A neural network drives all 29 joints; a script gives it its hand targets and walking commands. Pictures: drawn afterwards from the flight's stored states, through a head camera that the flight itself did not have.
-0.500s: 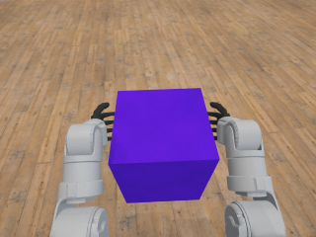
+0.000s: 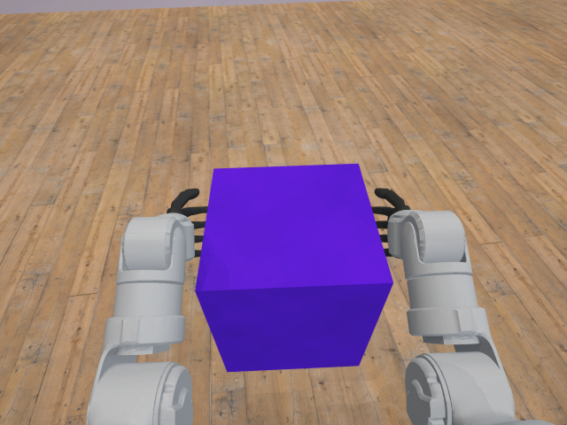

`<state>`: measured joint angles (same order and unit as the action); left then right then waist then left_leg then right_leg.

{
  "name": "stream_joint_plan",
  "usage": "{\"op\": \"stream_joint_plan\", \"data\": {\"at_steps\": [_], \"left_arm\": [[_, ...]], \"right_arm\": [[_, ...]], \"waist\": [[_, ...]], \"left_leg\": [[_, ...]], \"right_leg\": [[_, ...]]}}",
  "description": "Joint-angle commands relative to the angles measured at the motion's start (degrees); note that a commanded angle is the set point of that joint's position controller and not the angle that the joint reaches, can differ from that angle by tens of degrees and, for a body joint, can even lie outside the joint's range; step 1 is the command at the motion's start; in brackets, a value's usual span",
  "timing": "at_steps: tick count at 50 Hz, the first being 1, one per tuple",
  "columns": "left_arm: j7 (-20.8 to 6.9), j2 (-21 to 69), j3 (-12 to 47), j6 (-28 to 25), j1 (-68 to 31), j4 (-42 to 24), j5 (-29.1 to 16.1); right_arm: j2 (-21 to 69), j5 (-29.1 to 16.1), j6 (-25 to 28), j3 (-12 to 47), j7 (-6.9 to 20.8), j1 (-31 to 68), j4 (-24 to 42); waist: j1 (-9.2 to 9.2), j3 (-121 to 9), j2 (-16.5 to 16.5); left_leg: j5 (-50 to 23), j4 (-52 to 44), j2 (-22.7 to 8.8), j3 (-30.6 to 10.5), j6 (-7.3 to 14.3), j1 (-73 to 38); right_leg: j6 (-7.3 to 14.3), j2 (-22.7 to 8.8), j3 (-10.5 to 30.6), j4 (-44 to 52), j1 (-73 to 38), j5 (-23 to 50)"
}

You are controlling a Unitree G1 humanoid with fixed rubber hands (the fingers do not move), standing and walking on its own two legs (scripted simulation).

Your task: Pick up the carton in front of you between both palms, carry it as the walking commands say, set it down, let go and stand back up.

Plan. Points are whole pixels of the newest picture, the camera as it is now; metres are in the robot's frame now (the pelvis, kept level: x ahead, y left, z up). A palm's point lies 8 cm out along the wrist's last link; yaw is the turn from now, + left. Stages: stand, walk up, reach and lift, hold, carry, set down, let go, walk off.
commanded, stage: carry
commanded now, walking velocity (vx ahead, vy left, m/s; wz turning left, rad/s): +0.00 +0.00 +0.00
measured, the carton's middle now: (290, 272) +0.34 +0.00 +0.04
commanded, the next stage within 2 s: none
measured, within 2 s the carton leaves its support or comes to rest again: neither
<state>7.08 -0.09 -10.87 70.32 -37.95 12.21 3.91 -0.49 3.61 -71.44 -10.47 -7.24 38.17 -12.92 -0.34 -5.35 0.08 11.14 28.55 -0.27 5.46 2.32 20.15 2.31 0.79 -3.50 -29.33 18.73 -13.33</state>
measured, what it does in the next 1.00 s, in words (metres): stands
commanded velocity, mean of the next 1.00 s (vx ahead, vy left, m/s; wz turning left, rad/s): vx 0.00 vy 0.00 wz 0.00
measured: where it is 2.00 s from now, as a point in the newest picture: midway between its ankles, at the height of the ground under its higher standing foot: outside the picture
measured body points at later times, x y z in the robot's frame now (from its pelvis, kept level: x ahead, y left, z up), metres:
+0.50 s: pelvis +0.00 +0.00 +0.00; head -0.01 +0.00 +0.45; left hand +0.36 +0.15 +0.12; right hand +0.36 -0.15 +0.11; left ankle +0.04 +0.10 -0.74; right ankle +0.02 -0.09 -0.74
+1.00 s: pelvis -0.01 +0.00 +0.00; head -0.02 +0.00 +0.45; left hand +0.35 +0.15 +0.12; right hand +0.35 -0.15 +0.11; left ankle +0.04 +0.10 -0.74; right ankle +0.02 -0.09 -0.74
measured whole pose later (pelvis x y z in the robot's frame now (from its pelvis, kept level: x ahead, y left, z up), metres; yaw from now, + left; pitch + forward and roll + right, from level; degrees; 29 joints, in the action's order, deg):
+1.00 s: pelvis -0.01 +0.00 +0.00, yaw +0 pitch +3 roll +0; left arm 7.1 0.1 -11.0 70.4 -37.7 11.4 4.0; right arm -0.2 3.7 -71.4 -10.6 -7.3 37.8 -11.9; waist -0.3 -5.0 0.1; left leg 11.1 29.7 -0.7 5.6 2.0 21.1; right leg 2.5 0.7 -4.0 -30.5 19.8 -13.4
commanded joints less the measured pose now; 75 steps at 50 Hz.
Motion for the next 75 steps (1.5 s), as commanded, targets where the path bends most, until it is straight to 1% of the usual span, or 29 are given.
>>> {"op": "stream_joint_plan", "data": {"at_steps": [1, 2, 7, 15, 44, 75], "left_arm": [[-13.54, 65.93, 32.27, -1.34, -42.41, -7.83, -25.88], [-13.56, 65.97, 32.42, -1.31, -42.40, -7.96, -25.89], [-13.63, 65.92, 32.90, -1.24, -42.32, -8.46, -25.90], [-13.75, 65.72, 33.22, -1.24, -41.90, -8.53, -25.78], [-13.86, 65.51, 32.79, -1.31, -41.74, -7.81, -25.57], [-13.84, 65.50, 32.74, -1.28, -41.77, -7.90, -25.60]], "right_arm": [[65.08, -25.39, 2.81, 31.19, 13.24, 44.44, 9.67], [65.09, -25.33, 2.78, 31.27, 13.23, 44.37, 9.79], [65.04, -25.32, 2.71, 31.66, 13.28, 44.24, 10.32], [64.88, -25.23, 2.68, 32.02, 13.43, 43.84, 10.43], [64.95, -25.28, 2.79, 31.91, 13.48, 43.94, 9.97], [65.02, -25.33, 2.79, 31.94, 13.40, 43.91, 10.06]], "waist": [[-0.01, -22.55, -0.14], [0.07, -22.79, 0.30], [0.00, -23.08, -0.26], [0.00, -23.30, -0.14], [0.04, -22.66, 0.00], [0.07, -22.85, -0.03]], "left_leg": [[-7.79, -2.70, -7.79, -7.73, 1.86, -9.81], [-7.84, -2.68, -7.93, -7.81, 1.96, -9.81], [-8.65, -2.15, -7.87, -7.67, 2.07, -9.64], [-9.44, -1.42, -7.81, -7.56, 2.14, -9.56], [-7.18, -1.99, -7.78, -7.48, 1.83, -8.91], [-7.28, -2.03, -7.85, -7.33, 1.70, -8.83]], "right_leg": [[1.87, -7.91, 7.24, 3.35, -6.22, 7.94], [1.83, -7.65, 7.07, 3.13, -6.51, 7.79], [1.93, -7.71, 7.12, 2.59, -6.64, 8.64], [2.05, -7.84, 7.19, 2.08, -6.59, 9.70], [2.12, -8.07, 7.27, 2.92, -5.97, 8.17], [2.05, -8.18, 7.04, 2.92, -5.97, 8.22]]}}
